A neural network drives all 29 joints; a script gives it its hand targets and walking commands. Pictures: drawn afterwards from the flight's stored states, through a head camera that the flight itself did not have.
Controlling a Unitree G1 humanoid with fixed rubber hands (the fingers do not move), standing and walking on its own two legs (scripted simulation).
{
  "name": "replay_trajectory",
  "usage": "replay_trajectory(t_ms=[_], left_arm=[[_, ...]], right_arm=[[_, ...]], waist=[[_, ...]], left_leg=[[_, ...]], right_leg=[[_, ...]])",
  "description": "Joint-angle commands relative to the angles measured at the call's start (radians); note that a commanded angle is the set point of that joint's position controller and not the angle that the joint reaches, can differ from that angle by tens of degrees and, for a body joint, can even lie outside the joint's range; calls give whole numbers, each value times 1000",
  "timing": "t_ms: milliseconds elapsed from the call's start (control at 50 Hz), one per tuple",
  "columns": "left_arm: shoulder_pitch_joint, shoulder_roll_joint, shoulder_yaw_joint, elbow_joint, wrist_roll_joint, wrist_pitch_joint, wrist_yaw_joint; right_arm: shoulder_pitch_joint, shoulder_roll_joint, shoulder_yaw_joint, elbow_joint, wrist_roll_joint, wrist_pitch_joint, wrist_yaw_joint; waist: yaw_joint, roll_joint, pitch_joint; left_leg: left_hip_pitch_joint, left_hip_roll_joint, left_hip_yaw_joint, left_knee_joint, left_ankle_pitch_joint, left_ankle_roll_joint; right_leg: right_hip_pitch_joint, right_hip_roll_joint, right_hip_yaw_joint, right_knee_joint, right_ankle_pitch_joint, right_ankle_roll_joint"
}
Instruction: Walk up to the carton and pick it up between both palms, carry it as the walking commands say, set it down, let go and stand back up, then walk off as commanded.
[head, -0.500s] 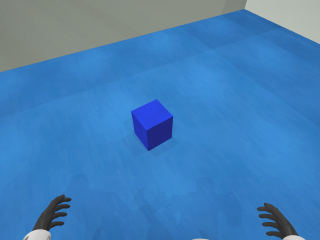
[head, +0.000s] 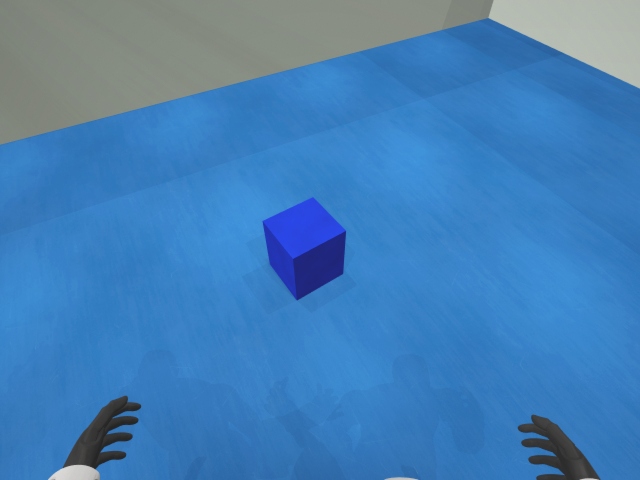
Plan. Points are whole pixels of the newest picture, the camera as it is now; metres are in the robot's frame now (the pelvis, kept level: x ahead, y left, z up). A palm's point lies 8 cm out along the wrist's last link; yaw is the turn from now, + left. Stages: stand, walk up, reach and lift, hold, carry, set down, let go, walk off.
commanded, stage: walk up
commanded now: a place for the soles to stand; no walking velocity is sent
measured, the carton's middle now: (305, 248) +0.95 +0.06 -0.63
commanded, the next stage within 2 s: none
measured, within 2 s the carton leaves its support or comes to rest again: neither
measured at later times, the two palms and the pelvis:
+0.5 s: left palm (16, 440) +0.18 +0.40 -0.06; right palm out of the picture +0.12 -0.27 -0.06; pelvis +0.08 +0.06 +0.01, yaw +3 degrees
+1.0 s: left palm (38, 380) +0.26 +0.41 -0.07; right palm (514, 379) +0.25 -0.25 -0.07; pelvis +0.18 +0.08 +0.00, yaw +3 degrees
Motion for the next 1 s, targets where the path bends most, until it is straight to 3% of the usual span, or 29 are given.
replay_trajectory(t_ms=[0, 40, 60, 80, 180, 220, 240, 260, 280, 320, 380, 460, 520, 560, 580, 600, 620, 640, 680, 740, 800, 820, 840, 860, 880, 900, 920, 940, 980], left_arm=[[116, 290, 112, 9, 42, -49, -18], [176, 361, 139, 15, 36, -63, -18], [156, 371, 150, 10, 35, -70, -15], [143, 353, 136, 0, 29, -72, -19], [73, 337, 123, -52, 43, -56, -41], [19, 284, 103, -79, 49, -37, -43], [37, 198, 79, -96, 41, -37, -43], [26, 179, 64, -132, 31, -40, -30], [25, 240, 75, -101, 30, -39, -23], [121, 272, 78, -45, 12, -31, -35], [138, 245, 93, -9, 9, -32, -44], [47, 214, 85, -32, 16, -39, -49], [130, 219, 87, -13, 24, -49, -48], [205, 238, 99, 19, 30, -74, -35], [279, 283, 119, 29, 42, -76, -24], [307, 361, 142, 14, 37, -79, -13], [287, 373, 133, 24, 24, -81, -17], [255, 346, 124, 9, 10, -83, -15], [204, 301, 118, -7, 12, -82, -17], [208, 312, 123, -21, 31, -66, -33], [106, 335, 119, -53, 26, -49, -44], [114, 280, 103, -52, 30, -42, -44], [157, 229, 88, -56, 26, -40, -43], [131, 147, 56, -89, 16, -32, -38], [103, 205, 66, -105, 28, -31, -27], [101, 259, 80, -70, 27, -32, -30], [129, 268, 83, -23, 24, -27, -37], [182, 252, 90, -18, 12, -32, -42], [186, 247, 90, 9, 13, -30, -47]], right_arm=[[54, -270, -104, -56, -18, -46, 46], [6, -220, -96, -75, -22, -41, 58], [-11, -238, -94, -79, -19, -48, 61], [13, -254, -102, -79, -11, -47, 67], [109, -240, -120, -61, -8, -62, 92], [286, -270, -143, 7, -6, -65, 79], [388, -335, -164, 33, -18, -72, 59], [392, -423, -170, 0, -30, -80, 45], [293, -401, -157, -55, -12, -85, 38], [219, -360, -144, -43, 14, -87, 27], [244, -321, -133, -74, -2, -87, 36], [242, -347, -145, -75, 10, -78, 40], [222, -335, -143, -103, 18, -70, 45], [212, -251, -106, -110, 27, -66, 43], [197, -219, -92, -120, 20, -70, 40], [192, -176, -72, -140, 28, -75, 43], [136, -284, -101, -111, 9, -62, 31], [156, -291, -100, -94, 8, -60, 29], [222, -256, -96, -64, 13, -65, 45], [192, -234, -104, -45, 8, -61, 67], [255, -241, -124, -24, 0, -69, 68], [314, -251, -138, 4, -7, -76, 56], [361, -267, -138, 10, -6, -86, 43], [416, -371, -163, 13, -23, -92, 27], [323, -410, -163, -42, -21, -96, 16], [285, -410, -165, -53, 1, -98, 14], [248, -371, -161, -42, 4, -95, 11], [217, -371, -151, -52, 6, -94, 14], [261, -329, -141, -50, 9, -98, 20]], waist=[[40, -14, -104], [71, -192, 39], [85, -190, 115], [68, -126, 120], [-8, -205, 19], [-113, -114, -45], [-147, 130, -65], [-128, 231, -1], [-89, 101, 62], [-17, 22, 108], [-27, 133, 40], [-37, 116, 9], [-14, 146, -19], [32, 25, -98], [93, -81, -125], [104, -247, -170], [94, -92, -61], [74, -41, 11], [29, -120, 80], [33, -202, 71], [-38, -176, 6], [-66, -95, -15], [-91, 15, -54], [-109, 247, -51], [-74, 191, 44], [-49, 40, 74], [-32, -9, 109], [6, 71, 81], [-27, 105, 29]], left_leg=[[-133, 58, -174, -90, -392, 138], [-417, -30, 2, 208, -238, 80], [-489, 27, -34, 289, -211, 66], [-482, 37, -60, 259, -195, 60], [-69, 6, 42, 1, -87, 53], [273, -56, 66, -127, 4, 44], [411, 60, -220, -294, -212, 93], [405, 283, -678, -414, -464, 192], [272, 333, -714, -411, -464, 237], [167, 279, -607, -416, -338, 205], [80, 172, -371, -379, -26, 216], [81, 229, -313, -336, -15, 263], [73, 213, -282, -285, 1, 233], [-38, 117, -145, -65, 179, 164], [-219, 55, -104, 137, 177, 114], [-395, -49, -3, 345, -88, 54], [-477, -40, -64, 437, -221, 60], [-451, -7, -120, 448, -167, 66], [-403, 33, -106, 359, -94, 57], [-242, 4, 7, 156, -141, 30], [82, 3, 49, -76, 26, 37], [169, -60, 95, -130, 34, 41], [294, -28, -6, -199, 12, 64], [357, 227, -472, -330, -260, 122], [219, 336, -733, -455, -504, 205], [178, 356, -699, -436, -497, 220], [97, 314, -610, -453, -465, 197], [86, 247, -500, -417, -337, 205], [92, 196, -392, -383, -111, 198]], right_leg=[[156, -124, 244, -160, -465, -145], [260, -332, 516, -410, -654, -249], [256, -409, 568, -437, -623, -305], [245, -386, 554, -432, -533, -294], [37, -235, 194, -328, -257, -210], [-172, -112, 40, -79, -316, -136], [-339, -31, -57, 264, -260, -81], [-582, 46, 5, 483, -257, -54], [-564, -42, 81, 516, -191, -56], [-451, -85, 110, 466, -52, -36], [-252, -61, 12, 268, -70, -13], [-177, -54, -1, 89, -54, -23], [-56, -34, -41, -40, 41, -37], [192, 8, -48, -183, 87, -67], [352, -109, 160, -252, -51, -124], [471, -346, 525, -344, -247, -223], [366, -404, 605, -366, -296, -278], [278, -366, 534, -388, -299, -253], [186, -314, 393, -388, -190, -241], [68, -269, 242, -383, -139, -258], [-105, -222, 147, -282, -194, -207], [-140, -171, 102, -158, -240, -177], [-211, -125, 52, 15, -242, -143], [-435, -10, -47, 351, -242, -73], [-541, -8, 73, 442, -204, -63], [-512, -72, 115, 450, -119, -57], [-443, -100, 106, 409, -62, -43], [-363, -85, 95, 348, -56, -40], [-279, -63, 24, 263, -77, -20]])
